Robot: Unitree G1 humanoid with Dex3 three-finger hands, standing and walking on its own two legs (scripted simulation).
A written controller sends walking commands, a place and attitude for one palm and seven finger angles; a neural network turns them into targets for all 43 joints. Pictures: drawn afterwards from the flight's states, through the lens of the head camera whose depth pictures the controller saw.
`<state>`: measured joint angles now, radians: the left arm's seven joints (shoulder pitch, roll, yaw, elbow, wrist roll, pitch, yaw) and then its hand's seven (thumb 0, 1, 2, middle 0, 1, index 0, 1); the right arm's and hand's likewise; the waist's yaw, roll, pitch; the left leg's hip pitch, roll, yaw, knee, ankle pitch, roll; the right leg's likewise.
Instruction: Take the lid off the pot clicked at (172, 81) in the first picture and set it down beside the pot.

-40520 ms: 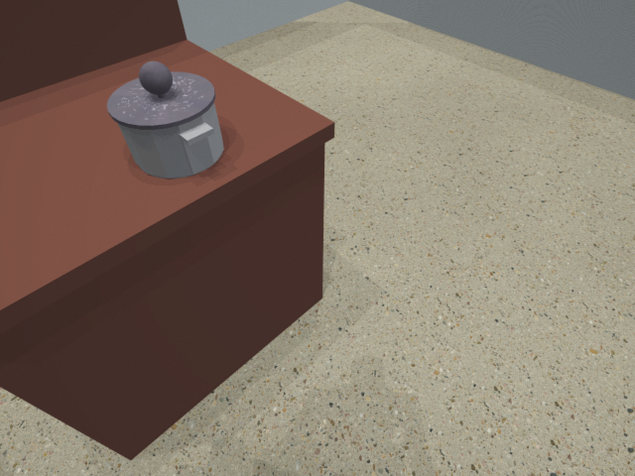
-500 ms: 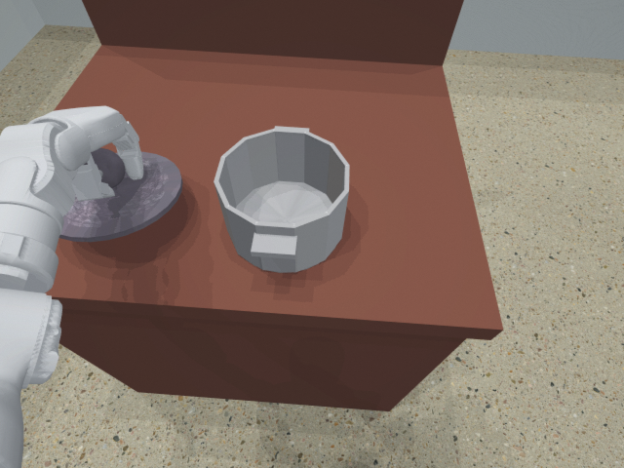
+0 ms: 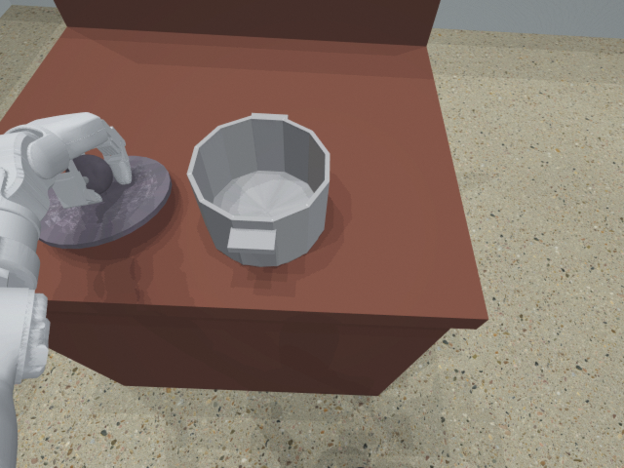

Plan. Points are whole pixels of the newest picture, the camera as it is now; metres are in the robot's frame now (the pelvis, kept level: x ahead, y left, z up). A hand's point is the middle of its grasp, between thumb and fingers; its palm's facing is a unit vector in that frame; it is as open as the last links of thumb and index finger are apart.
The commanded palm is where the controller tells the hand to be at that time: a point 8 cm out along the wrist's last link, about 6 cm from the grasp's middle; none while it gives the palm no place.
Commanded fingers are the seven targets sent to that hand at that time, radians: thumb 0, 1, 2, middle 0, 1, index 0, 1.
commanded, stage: lower the lid onto the table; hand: left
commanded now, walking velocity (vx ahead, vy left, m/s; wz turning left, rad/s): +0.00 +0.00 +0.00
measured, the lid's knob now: (89, 175) +0.48 +0.28 +0.07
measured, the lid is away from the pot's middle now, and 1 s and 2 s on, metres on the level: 0.23 0.23 0.23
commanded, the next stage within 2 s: open the fingers wide in 0.48 s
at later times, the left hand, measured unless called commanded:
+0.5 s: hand (86, 201) +0.44 +0.27 +0.07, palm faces -0.51 -0.07 -0.86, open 6.7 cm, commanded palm +0.47 +0.28 +0.12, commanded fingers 0.00 0.46 1.22 -0.88 -0.86 -1.00 -0.93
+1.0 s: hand (88, 214) +0.42 +0.27 +0.06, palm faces -0.45 -0.03 -0.89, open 7.0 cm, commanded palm +0.46 +0.27 +0.12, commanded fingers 0.00 0.21 0.89 -0.58 -0.87 -0.63 -0.90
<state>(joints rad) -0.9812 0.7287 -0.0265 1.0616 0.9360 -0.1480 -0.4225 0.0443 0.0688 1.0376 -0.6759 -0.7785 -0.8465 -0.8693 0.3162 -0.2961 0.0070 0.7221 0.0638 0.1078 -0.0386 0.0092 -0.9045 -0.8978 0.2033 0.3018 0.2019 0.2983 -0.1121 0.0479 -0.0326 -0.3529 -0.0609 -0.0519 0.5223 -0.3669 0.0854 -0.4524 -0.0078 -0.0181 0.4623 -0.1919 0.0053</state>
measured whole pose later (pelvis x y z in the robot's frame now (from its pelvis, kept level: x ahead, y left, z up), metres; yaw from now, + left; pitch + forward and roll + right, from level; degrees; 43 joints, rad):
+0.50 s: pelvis -0.01 -0.01 -0.01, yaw +0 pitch +13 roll -3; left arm -0.99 0.72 -0.12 1.11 0.95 -0.15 -0.38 0.01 0.10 1.03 -0.65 -0.78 -0.90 -0.90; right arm 0.29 -0.29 0.00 0.72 0.08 0.12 -0.04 0.01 -0.90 -0.90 0.20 0.30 0.20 0.30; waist -0.09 0.04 -0.05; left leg -0.42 -0.05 -0.05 0.59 -0.39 0.07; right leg -0.51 0.00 -0.01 0.51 -0.21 0.02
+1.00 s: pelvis -0.04 -0.02 -0.01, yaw -2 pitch +15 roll -2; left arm -0.94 0.79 -0.04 1.12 0.99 -0.22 -0.31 -0.02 0.19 0.95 -0.59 -0.84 -0.77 -0.92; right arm 0.33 -0.29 0.03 0.69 0.09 0.18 -0.07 0.01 -0.90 -0.90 0.20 0.30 0.20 0.30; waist -0.12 0.03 -0.08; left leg -0.54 -0.04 -0.02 0.68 -0.39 0.06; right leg -0.63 0.02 0.01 0.57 -0.20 0.01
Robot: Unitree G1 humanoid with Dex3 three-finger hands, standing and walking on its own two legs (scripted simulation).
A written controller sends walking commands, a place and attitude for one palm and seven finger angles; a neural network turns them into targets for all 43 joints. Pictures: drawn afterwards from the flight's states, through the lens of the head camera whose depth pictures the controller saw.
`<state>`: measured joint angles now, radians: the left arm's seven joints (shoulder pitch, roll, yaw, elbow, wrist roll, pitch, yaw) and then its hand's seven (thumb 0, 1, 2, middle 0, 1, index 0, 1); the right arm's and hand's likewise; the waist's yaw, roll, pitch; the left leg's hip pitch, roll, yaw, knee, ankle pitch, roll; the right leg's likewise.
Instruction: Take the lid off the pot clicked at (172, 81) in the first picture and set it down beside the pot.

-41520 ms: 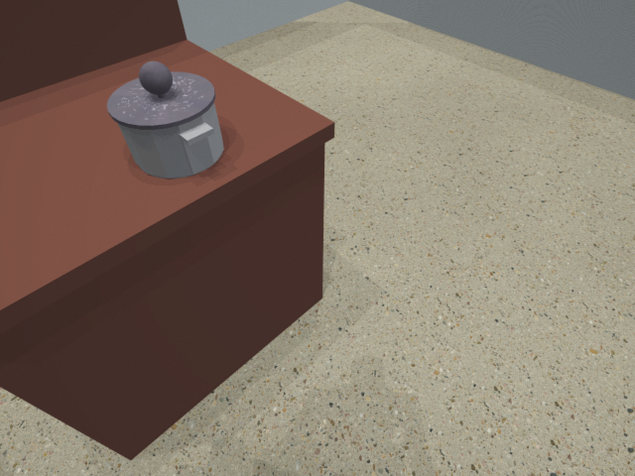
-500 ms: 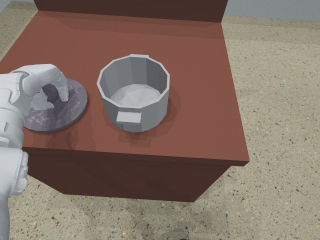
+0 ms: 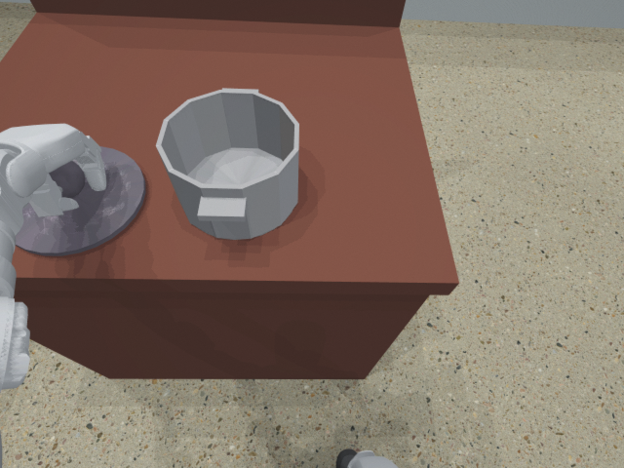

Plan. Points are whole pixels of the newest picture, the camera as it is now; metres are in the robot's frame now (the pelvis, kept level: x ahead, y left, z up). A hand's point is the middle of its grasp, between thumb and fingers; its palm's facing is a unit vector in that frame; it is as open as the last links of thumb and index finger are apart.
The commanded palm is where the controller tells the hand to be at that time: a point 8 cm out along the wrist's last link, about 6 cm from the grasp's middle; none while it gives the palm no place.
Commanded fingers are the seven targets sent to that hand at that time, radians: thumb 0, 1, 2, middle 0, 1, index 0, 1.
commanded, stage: open the fingers wide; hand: left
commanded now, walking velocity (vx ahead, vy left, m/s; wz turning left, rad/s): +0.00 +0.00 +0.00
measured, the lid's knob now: (61, 178) +0.48 +0.31 +0.07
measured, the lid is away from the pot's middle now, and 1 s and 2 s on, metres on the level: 0.23 0.23 0.23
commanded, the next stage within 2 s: raise the empty hand in 0.68 s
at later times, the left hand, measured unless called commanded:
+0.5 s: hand (50, 187) +0.46 +0.31 +0.08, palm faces -0.45 -0.07 -0.89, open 10.4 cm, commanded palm +0.48 +0.31 +0.13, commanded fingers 0.00 -0.01 0.64 -0.35 -0.86 -0.35 -0.86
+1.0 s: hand (45, 172) +0.47 +0.31 +0.10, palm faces -0.40 -0.08 -0.91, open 11.0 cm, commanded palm +0.49 +0.31 +0.16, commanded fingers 0.00 -0.01 0.64 -0.35 -0.86 -0.35 -0.86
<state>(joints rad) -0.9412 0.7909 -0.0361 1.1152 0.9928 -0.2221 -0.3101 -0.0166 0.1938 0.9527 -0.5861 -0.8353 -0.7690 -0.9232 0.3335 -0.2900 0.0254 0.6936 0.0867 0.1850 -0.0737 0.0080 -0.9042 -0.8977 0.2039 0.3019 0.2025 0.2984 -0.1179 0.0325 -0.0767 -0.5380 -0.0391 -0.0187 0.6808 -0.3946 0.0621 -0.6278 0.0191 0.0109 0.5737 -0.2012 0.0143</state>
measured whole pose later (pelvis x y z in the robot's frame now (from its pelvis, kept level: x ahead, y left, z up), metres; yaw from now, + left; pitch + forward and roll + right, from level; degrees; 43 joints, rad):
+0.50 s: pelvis +0.01 +0.01 +0.00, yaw +0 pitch +15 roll -3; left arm -0.92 0.80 -0.01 1.07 0.97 -0.24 -0.34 0.00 0.04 0.69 -0.40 -0.87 -0.41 -0.87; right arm 0.32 -0.29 0.02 0.68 0.09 0.20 -0.08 0.01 -0.90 -0.90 0.20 0.30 0.20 0.30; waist -0.11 0.04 -0.09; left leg -0.55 -0.04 -0.02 0.69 -0.41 0.07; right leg -0.63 0.02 0.01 0.57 -0.21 0.02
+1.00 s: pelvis +0.01 +0.01 +0.00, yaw +0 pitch +14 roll -3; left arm -0.94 0.78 -0.02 1.06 0.96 -0.22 -0.33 0.00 0.00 0.64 -0.36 -0.86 -0.36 -0.86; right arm 0.32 -0.28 0.02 0.69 0.09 0.20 -0.07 0.01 -0.90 -0.90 0.20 0.30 0.20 0.30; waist -0.10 0.04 -0.09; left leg -0.50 -0.04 -0.02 0.66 -0.40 0.07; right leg -0.58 0.01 0.01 0.54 -0.21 0.02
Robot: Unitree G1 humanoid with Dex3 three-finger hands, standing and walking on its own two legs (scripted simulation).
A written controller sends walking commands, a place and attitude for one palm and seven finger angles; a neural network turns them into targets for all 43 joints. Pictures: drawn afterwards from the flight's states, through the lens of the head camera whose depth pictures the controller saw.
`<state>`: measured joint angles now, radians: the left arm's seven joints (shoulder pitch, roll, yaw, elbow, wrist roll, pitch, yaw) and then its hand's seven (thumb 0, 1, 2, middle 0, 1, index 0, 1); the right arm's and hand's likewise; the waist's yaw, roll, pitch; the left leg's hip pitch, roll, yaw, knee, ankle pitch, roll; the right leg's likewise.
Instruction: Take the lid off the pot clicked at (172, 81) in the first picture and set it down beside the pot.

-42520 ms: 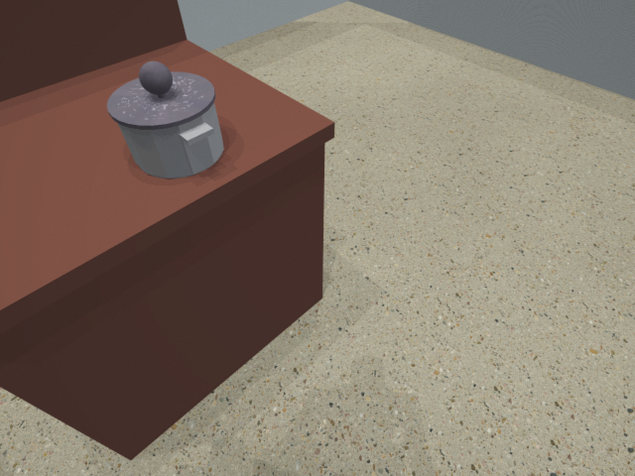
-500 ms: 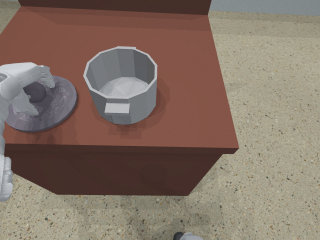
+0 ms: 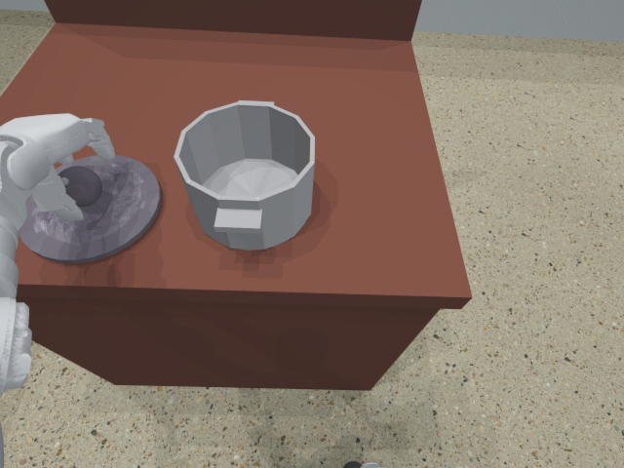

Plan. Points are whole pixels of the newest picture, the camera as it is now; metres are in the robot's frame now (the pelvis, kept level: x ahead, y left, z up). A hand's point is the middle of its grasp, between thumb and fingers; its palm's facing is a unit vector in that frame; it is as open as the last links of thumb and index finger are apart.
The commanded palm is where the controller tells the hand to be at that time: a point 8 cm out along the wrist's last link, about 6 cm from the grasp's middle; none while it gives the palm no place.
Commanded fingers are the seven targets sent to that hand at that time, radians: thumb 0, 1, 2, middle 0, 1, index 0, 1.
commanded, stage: raise the empty hand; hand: left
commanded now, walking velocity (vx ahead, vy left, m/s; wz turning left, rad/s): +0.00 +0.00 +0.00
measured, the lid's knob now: (79, 186) +0.47 +0.30 +0.06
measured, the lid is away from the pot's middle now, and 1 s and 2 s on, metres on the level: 0.23 0.23 0.23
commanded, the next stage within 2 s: draw the hand back to the body in 1.08 s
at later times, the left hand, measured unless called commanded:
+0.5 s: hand (43, 148) +0.46 +0.30 +0.14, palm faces -0.36 -0.06 -0.93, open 11.0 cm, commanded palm +0.47 +0.30 +0.21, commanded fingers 0.00 -0.01 0.64 -0.35 -0.86 -0.35 -0.86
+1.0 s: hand (8, 105) +0.46 +0.31 +0.20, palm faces -0.31 -0.07 -0.95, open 11.0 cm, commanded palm +0.47 +0.30 +0.26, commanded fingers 0.00 -0.01 0.64 -0.35 -0.86 -0.35 -0.86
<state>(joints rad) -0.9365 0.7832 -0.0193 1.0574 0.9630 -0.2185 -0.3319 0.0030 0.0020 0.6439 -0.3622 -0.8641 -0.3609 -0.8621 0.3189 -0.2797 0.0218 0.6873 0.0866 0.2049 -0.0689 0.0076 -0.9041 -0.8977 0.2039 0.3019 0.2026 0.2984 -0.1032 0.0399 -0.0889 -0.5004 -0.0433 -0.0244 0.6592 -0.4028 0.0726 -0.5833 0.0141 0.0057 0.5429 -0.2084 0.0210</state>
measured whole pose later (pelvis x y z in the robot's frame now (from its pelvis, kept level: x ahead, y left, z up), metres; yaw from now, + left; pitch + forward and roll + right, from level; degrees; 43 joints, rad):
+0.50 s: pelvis +0.00 +0.00 +0.01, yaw +1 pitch +11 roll -3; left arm -1.01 0.79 -0.06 1.01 0.94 -0.17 -0.40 0.00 0.00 0.64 -0.36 -0.86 -0.36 -0.86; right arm 0.29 -0.29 0.02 0.68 0.09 0.19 -0.07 0.01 -0.90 -0.90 0.20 0.30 0.20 0.30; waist -0.09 0.04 -0.06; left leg -0.40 -0.05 -0.03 0.58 -0.37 0.07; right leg -0.48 0.01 0.00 0.47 -0.18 0.02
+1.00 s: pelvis +0.01 +0.00 +0.01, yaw +1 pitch +10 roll -2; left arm -1.09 0.83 -0.07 0.99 0.93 -0.10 -0.47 0.00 0.00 0.64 -0.36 -0.86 -0.36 -0.86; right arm 0.28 -0.29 0.02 0.68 0.10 0.20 -0.04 0.01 -0.91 -0.90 0.20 0.30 0.20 0.30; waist -0.09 0.05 -0.05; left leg -0.34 -0.05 -0.04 0.52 -0.35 0.07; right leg -0.42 0.00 0.00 0.41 -0.17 0.03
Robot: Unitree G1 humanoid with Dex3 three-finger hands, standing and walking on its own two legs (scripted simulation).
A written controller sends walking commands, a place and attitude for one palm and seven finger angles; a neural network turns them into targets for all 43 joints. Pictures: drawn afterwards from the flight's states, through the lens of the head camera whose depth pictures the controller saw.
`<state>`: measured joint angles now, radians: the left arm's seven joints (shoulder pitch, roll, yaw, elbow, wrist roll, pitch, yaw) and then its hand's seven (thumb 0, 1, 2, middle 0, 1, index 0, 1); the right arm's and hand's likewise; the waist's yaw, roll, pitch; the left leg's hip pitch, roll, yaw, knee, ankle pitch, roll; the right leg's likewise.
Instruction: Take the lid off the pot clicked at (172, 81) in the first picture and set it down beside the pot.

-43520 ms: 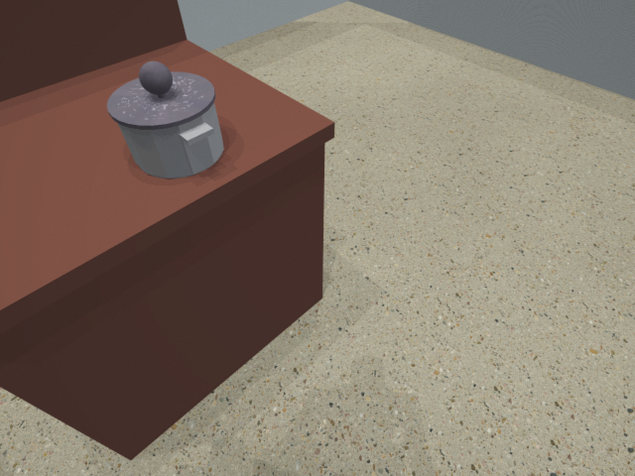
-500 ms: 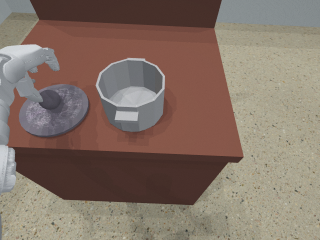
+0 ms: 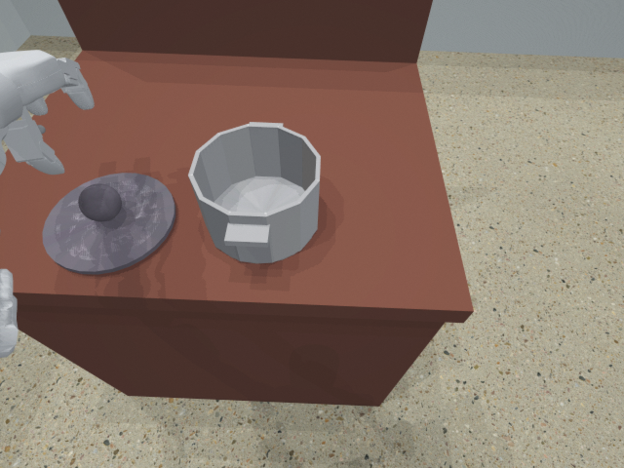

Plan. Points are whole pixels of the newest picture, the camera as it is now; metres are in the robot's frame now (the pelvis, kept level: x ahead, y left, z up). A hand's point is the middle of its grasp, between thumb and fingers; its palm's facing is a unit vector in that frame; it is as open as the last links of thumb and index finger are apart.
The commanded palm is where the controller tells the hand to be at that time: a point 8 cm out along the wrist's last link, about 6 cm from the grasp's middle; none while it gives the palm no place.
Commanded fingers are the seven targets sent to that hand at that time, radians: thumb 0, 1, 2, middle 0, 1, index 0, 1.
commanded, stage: raise the empty hand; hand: left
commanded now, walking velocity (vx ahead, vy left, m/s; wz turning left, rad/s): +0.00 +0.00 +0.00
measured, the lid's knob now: (100, 202) +0.47 +0.29 +0.05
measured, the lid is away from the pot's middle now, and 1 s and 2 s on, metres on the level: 0.23 0.23 0.23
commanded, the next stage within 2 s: draw the hand back to the body in 0.08 s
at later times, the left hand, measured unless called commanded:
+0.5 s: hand (38, 148) +0.44 +0.30 +0.17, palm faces -0.29 -0.05 -0.95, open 11.0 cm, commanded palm +0.41 +0.29 +0.24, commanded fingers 0.00 -0.01 0.64 -0.35 -0.86 -0.35 -0.86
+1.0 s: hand (54, 129) +0.40 +0.24 +0.24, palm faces +0.38 -0.89 -0.25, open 10.7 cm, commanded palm +0.34 +0.28 +0.24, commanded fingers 0.00 0.26 0.72 -0.30 -0.69 -0.30 -0.69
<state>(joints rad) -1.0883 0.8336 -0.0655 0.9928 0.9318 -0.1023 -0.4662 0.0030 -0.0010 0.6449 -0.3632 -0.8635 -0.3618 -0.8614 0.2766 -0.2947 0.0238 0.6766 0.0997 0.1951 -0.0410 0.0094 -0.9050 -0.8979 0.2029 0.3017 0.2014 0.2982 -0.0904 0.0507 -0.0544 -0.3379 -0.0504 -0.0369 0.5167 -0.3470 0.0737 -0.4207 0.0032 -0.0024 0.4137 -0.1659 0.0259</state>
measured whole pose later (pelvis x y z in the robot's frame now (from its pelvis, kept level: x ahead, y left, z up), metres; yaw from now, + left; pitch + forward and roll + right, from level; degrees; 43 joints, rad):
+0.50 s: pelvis +0.00 +0.00 +0.00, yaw +0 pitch +8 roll -2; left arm -0.91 0.82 -0.02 0.81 0.90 -0.09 -0.48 0.00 0.00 0.64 -0.36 -0.86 -0.36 -0.86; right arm 0.26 -0.29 0.02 0.63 0.10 0.20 -0.01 0.01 -0.91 -0.90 0.20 0.30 0.20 0.30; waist -0.08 0.06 -0.05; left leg -0.30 -0.06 -0.03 0.49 -0.33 0.08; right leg -0.39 0.00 0.00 0.40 -0.16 0.03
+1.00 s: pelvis +0.02 -0.02 +0.01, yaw -1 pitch +1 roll -2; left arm -0.44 0.48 0.33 0.26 -0.03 -0.10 0.06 0.00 0.07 0.67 -0.35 -0.81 -0.35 -0.81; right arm 0.26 -0.23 0.05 0.63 0.04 -0.05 -0.04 0.01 -0.90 -0.90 0.20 0.30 0.20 0.30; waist -0.02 0.04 0.00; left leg -0.08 -0.02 -0.03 0.42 -0.35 0.04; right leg -0.20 0.03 0.00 0.38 -0.19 0.00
